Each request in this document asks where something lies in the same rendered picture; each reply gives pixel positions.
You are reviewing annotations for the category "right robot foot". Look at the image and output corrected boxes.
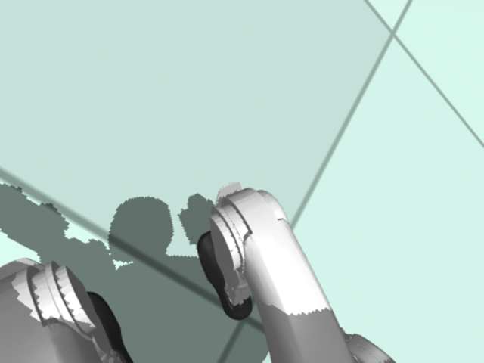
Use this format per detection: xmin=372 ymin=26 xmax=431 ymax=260
xmin=197 ymin=231 xmax=252 ymax=320

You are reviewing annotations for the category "left robot foot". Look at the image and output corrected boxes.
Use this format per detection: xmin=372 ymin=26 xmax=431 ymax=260
xmin=87 ymin=292 xmax=134 ymax=363

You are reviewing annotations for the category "right robot hand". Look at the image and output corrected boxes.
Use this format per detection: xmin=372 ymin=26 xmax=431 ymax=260
xmin=341 ymin=328 xmax=396 ymax=363

